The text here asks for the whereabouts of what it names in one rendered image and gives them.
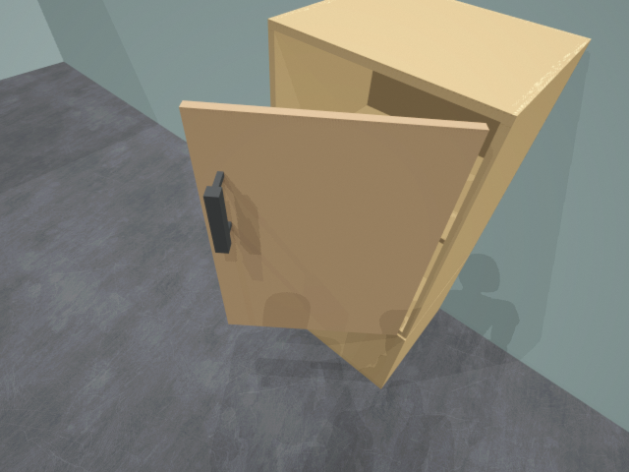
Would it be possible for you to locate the cupboard door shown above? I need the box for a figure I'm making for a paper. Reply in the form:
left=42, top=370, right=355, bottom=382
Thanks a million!
left=179, top=100, right=489, bottom=335

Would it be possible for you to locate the handle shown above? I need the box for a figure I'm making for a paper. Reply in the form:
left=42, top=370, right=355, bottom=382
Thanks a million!
left=203, top=171, right=232, bottom=254

